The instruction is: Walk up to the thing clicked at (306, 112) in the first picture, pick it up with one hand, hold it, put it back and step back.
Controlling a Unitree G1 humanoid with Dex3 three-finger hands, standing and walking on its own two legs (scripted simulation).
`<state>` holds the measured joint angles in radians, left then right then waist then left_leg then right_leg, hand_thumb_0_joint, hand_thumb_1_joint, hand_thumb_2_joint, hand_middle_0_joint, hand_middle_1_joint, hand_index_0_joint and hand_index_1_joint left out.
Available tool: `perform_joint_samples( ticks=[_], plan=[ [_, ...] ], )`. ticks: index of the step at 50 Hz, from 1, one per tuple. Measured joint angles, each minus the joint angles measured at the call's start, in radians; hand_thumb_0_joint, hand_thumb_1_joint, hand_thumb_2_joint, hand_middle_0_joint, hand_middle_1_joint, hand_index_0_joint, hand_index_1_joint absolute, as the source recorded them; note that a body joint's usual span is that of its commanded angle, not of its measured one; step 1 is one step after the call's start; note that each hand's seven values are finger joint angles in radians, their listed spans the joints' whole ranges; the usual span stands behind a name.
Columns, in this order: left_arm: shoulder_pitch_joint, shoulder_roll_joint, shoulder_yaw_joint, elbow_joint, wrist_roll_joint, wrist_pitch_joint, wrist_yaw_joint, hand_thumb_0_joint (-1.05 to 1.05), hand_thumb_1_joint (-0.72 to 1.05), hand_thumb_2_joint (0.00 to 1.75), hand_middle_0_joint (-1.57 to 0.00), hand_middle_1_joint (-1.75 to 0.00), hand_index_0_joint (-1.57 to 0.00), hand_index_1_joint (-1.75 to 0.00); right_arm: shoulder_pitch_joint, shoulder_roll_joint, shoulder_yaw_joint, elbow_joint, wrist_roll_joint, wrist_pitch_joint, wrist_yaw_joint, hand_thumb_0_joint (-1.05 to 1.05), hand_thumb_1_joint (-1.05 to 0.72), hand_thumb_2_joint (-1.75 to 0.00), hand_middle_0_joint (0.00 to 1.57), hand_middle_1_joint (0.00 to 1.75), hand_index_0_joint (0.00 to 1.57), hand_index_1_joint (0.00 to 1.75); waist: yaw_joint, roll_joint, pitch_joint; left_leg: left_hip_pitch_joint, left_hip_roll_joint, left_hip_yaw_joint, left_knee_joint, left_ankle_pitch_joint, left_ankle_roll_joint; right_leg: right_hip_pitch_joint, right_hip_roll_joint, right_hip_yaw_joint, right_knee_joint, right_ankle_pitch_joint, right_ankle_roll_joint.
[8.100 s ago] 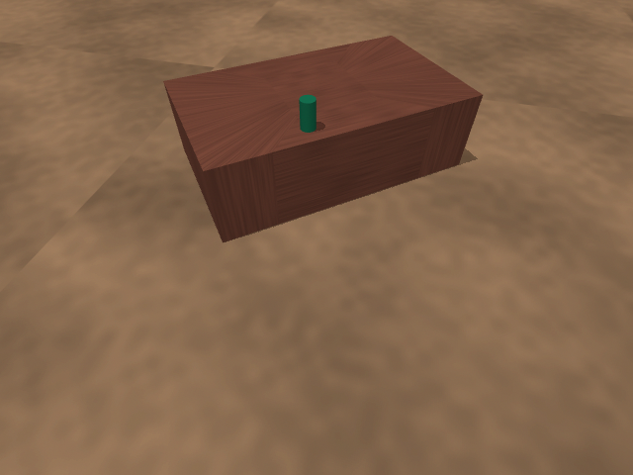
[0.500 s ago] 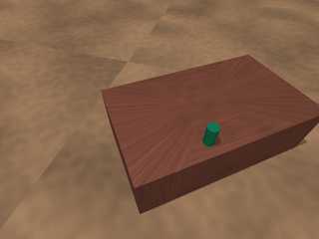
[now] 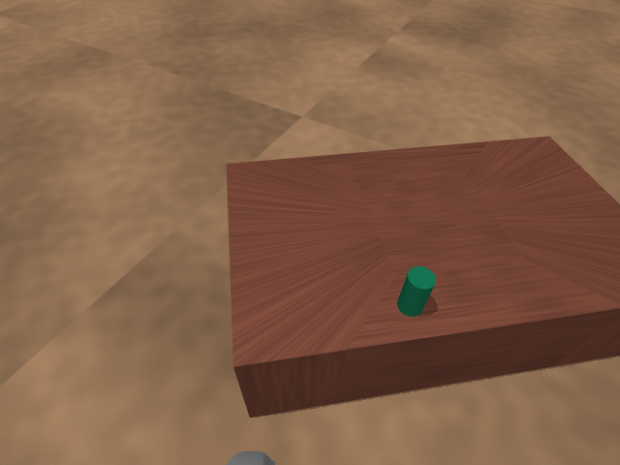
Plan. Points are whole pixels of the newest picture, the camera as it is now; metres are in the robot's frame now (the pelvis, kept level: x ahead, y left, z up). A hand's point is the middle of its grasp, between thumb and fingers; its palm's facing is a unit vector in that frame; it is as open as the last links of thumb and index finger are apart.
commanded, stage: walk up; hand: right
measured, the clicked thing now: (415, 292) +0.59 -0.22 -0.31
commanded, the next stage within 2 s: none
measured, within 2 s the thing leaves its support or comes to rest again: neither
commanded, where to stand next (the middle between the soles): +0.15 -0.11 m, yaw +15 degrees
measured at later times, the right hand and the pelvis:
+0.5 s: hand out of the picture +0.20 -0.42 -0.15, palm faces -0.16 +0.86 -0.49, open 7.4 cm; pelvis +0.10 -0.14 -0.02, yaw +9 degrees
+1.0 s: hand (563, 415) +0.27 -0.39 -0.17, palm faces -0.37 +0.84 -0.40, open 7.4 cm; pelvis +0.08 -0.14 -0.03, yaw +20 degrees
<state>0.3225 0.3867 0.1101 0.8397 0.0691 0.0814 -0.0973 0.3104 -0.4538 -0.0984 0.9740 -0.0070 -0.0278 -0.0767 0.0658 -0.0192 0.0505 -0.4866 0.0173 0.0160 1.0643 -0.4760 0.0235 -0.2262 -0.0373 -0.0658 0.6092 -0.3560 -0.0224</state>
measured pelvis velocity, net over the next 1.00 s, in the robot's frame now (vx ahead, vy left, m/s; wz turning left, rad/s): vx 0.08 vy -0.14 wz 0.35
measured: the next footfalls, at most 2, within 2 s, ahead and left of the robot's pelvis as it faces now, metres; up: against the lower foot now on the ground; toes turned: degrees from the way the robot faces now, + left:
left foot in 0.14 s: +0.14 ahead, +0.07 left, +0.00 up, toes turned +8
right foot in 0.48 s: +0.21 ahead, -0.28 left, +0.00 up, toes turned +7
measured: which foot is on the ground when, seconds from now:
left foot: up 0.00-0.12, down 0.14-0.50, up 0.52-0.98, down 1.00-1.00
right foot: down 0.00-0.16, up 0.18-0.46, down 0.48-1.00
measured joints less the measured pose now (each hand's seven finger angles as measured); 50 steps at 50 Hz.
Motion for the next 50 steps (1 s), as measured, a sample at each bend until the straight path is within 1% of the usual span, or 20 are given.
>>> perform_joint_samples(
  ticks=[2,5,8,10,12,15,17,20,23,24,25,26,27,29,31,33,37,41,46,50],
  plan=[
    [0.011,0.0,-0.006,-0.006,-0.002,-0.009,0.004,0.0,0.9,0.9,-0.21,-0.3,-0.2,-0.3,-0.005,0.01,0.012,-0.026,0.006,-0.019,0.012,0.01,-0.9,-0.89,0.21,0.3,0.2,0.3,0.012,-0.006,0.005,0.0,0.0,0.04,-0.081,0.02,0.001,0.028,0.014,-0.022,-0.037,0.004,-0.016],
    [0.018,0.014,-0.01,-0.027,-0.003,-0.022,0.012,0.01,0.9,0.9,-0.21,-0.3,-0.2,-0.3,-0.016,0.031,0.027,-0.056,0.008,-0.037,0.025,0.0,-0.9,-0.89,0.21,0.3,0.2,0.3,0.026,-0.024,0.026,0.029,-0.002,0.059,-0.243,0.057,0.012,0.05,0.034,-0.057,-0.041,-0.02,-0.028],
    [0.018,0.033,-0.016,-0.048,-0.012,-0.017,0.018,0.01,0.9,0.9,-0.21,-0.3,-0.2,-0.3,-0.017,0.05,0.033,-0.092,0.001,-0.065,0.018,0.0,-0.9,-0.89,0.21,0.3,0.2,0.3,0.019,-0.059,0.054,0.103,-0.022,0.068,-0.438,0.269,0.028,0.03,0.026,-0.079,0.071,-0.1,-0.034],
    [-0.004,0.03,-0.018,-0.05,-0.014,-0.001,0.026,0.01,0.9,0.9,-0.21,-0.3,-0.2,-0.3,-0.018,0.062,0.034,-0.114,-0.013,-0.072,0.003,0.0,-0.9,-0.89,0.21,0.3,0.2,0.3,0.003,-0.091,0.079,0.104,-0.046,0.064,-0.405,0.239,0.028,-0.035,0.023,-0.02,0.246,-0.143,-0.028],
    [-0.014,0.023,-0.029,-0.057,-0.014,0.013,0.026,0.01,0.9,0.9,-0.21,-0.3,-0.2,-0.3,-0.016,0.064,0.038,-0.127,-0.006,-0.062,-0.005,0.0,-0.9,-0.89,0.21,0.3,0.2,0.3,-0.017,-0.091,0.079,0.118,-0.041,0.047,-0.397,0.21,0.025,-0.114,0.036,0.022,0.424,-0.167,-0.01],
    [-0.021,0.031,-0.033,-0.064,-0.016,0.016,0.024,0.01,0.9,0.9,-0.21,-0.3,-0.2,-0.3,-0.004,0.071,0.041,-0.136,-0.002,-0.05,-0.014,0.0,-0.9,-0.89,0.21,0.3,0.21,0.3,-0.037,-0.093,0.064,0.161,-0.019,0.027,-0.432,0.205,0.002,-0.204,0.005,0.063,0.533,-0.136,0.004],
    [-0.037,0.042,-0.025,-0.07,-0.023,0.011,0.026,0.01,0.9,0.9,-0.21,-0.3,-0.2,-0.3,0.011,0.068,0.046,-0.142,-0.003,-0.054,-0.011,0.0,-0.9,-0.89,0.21,0.3,0.21,0.3,-0.049,-0.091,0.058,0.174,-0.004,0.004,-0.438,0.201,-0.014,-0.241,-0.026,0.089,0.519,-0.108,0.011],
    [-0.067,0.057,-0.013,-0.073,-0.044,-0.007,0.036,0.01,0.9,0.9,-0.21,-0.3,-0.2,-0.3,0.022,0.056,0.053,-0.145,-0.01,-0.046,0.006,0.0,-0.9,-0.89,0.21,0.3,0.2,0.3,-0.064,-0.079,0.062,0.172,0.021,-0.033,-0.414,0.182,-0.035,-0.246,-0.064,0.115,0.395,-0.074,0.014],
    [-0.093,0.062,-0.011,-0.061,-0.066,-0.034,0.051,0.0,0.9,0.9,-0.21,-0.3,-0.2,-0.3,0.012,0.036,0.055,-0.156,-0.014,-0.022,0.031,0.0,-0.9,-0.89,0.21,0.3,0.2,0.3,-0.081,-0.049,0.067,0.141,0.045,-0.074,-0.35,0.146,-0.053,-0.201,-0.068,0.104,0.227,-0.011,0.017],
    [-0.096,0.064,-0.012,-0.056,-0.07,-0.044,0.056,0.0,0.9,0.9,-0.21,-0.3,-0.2,-0.3,0.006,0.028,0.055,-0.161,-0.013,-0.009,0.038,0.0,-0.9,-0.89,0.21,0.3,0.2,0.3,-0.085,-0.036,0.065,0.122,0.053,-0.089,-0.313,0.125,-0.054,-0.174,-0.06,0.092,0.167,0.028,0.02],
    [-0.103,0.055,-0.011,-0.046,-0.07,-0.055,0.063,0.0,0.9,0.9,-0.21,-0.3,-0.2,-0.3,-0.005,0.015,0.051,-0.163,-0.011,0.007,0.042,0.0,-0.9,-0.89,0.21,0.3,0.2,0.3,-0.087,-0.005,0.069,0.099,0.07,-0.11,-0.265,0.1,-0.042,-0.165,-0.042,0.074,0.159,0.019,0.047],
    [-0.11,0.041,-0.014,-0.038,-0.065,-0.063,0.07,0.0,0.9,0.9,-0.21,-0.3,-0.2,-0.3,-0.02,0.005,0.043,-0.16,-0.007,0.024,0.041,0.0,-0.9,-0.89,0.21,0.3,0.2,0.3,-0.092,0.029,0.077,0.072,0.072,-0.146,-0.205,0.077,-0.017,-0.17,-0.026,0.053,0.184,0.004,0.058],
    [-0.112,0.029,-0.022,-0.034,-0.059,-0.067,0.074,0.0,0.9,0.9,-0.21,-0.3,-0.2,-0.3,-0.033,0.001,0.036,-0.158,-0.005,0.041,0.037,0.0,-0.9,-0.89,0.21,0.3,0.2,0.3,-0.093,0.048,0.08,0.044,0.045,-0.174,-0.129,0.029,-0.005,-0.178,-0.025,0.04,0.207,-0.01,0.061],
    [-0.116,0.007,-0.041,-0.022,-0.051,-0.069,0.078,0.0,0.9,0.9,-0.21,-0.3,-0.2,-0.3,-0.054,0.0,0.029,-0.148,-0.005,0.062,0.031,0.0,-0.9,-0.89,0.21,0.3,0.2,0.3,-0.077,0.057,0.079,0.001,-0.024,-0.169,0.023,-0.054,0.001,-0.183,-0.041,0.047,0.218,-0.017,0.052],
    [-0.118,-0.019,-0.054,-0.01,-0.05,-0.072,0.083,0.0,0.9,0.9,-0.21,-0.3,-0.2,-0.3,-0.066,-0.008,0.025,-0.142,-0.002,0.065,0.038,0.01,-0.9,-0.89,0.21,0.3,0.2,0.3,-0.069,0.079,0.078,-0.031,-0.057,-0.148,0.125,-0.044,0.0,-0.169,-0.052,0.043,0.182,0.001,0.044],
    [-0.117,-0.03,-0.061,-0.003,-0.05,-0.081,0.09,0.0,0.9,0.9,-0.21,-0.3,-0.21,-0.3,-0.065,-0.013,0.021,-0.142,0.0,0.066,0.049,0.0,-0.9,-0.89,0.21,0.3,0.2,0.3,-0.064,0.101,0.075,-0.048,-0.067,-0.139,0.162,0.0,-0.005,-0.156,-0.057,0.028,0.145,0.018,0.039],
    [-0.1,-0.017,-0.057,-0.004,-0.05,-0.107,0.108,0.0,0.9,0.9,-0.21,-0.3,-0.21,-0.3,-0.055,-0.005,0.022,-0.133,-0.01,0.082,0.075,0.0,-0.9,-0.89,0.21,0.3,0.2,0.3,-0.054,0.12,0.074,-0.033,-0.063,-0.151,0.132,0.055,-0.02,-0.138,-0.061,-0.007,0.105,0.033,0.033],
    [-0.078,0.015,-0.044,-0.012,-0.051,-0.123,0.123,0.0,0.9,0.9,-0.21,-0.3,-0.21,-0.3,-0.061,0.008,0.024,-0.117,-0.022,0.099,0.091,0.0,-0.9,-0.89,0.21,0.3,0.2,0.3,-0.047,0.114,0.085,-0.005,-0.043,-0.145,0.034,0.032,-0.034,-0.128,-0.075,-0.04,0.098,0.032,0.03],
    [-0.062,0.058,-0.039,-0.014,-0.048,-0.119,0.13,0.0,0.9,0.9,-0.21,-0.3,-0.21,-0.3,-0.095,0.007,0.017,-0.124,-0.025,0.102,0.109,0.0,-0.9,-0.89,0.21,0.3,0.2,0.3,-0.039,0.082,0.106,0.03,-0.008,-0.078,-0.107,-0.008,-0.03,-0.145,-0.115,-0.065,0.136,0.018,0.04],
    [-0.064,0.084,-0.046,-0.002,-0.051,-0.098,0.131,0.0,0.9,0.9,-0.21,-0.3,-0.21,-0.3,-0.115,-0.004,0.004,-0.135,-0.02,0.086,0.12,0.0,-0.9,-0.89,0.21,0.3,0.2,0.3,-0.039,0.046,0.098,0.106,-0.011,-0.028,-0.272,0.086,-0.019,-0.181,-0.163,-0.067,0.211,-0.013,0.056]
  ],
)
